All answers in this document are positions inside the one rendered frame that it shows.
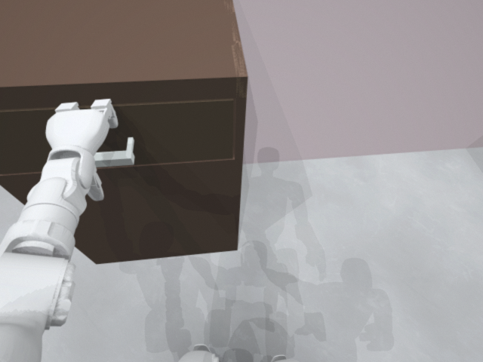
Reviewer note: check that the left robot forearm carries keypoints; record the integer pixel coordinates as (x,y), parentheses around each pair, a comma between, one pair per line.
(47,223)

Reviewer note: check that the robot left hand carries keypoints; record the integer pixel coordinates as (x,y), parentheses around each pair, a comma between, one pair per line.
(85,128)

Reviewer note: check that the drawer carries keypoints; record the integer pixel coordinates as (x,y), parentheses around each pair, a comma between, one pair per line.
(163,132)

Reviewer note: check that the robot left shin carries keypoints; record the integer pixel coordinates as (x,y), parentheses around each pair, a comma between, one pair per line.
(201,348)

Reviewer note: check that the handle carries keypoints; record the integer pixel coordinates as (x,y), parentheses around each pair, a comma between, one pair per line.
(117,158)

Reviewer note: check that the left robot upper arm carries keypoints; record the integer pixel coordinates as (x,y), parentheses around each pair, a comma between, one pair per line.
(35,294)

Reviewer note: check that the cabinet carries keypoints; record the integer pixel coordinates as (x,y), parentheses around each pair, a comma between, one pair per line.
(134,51)

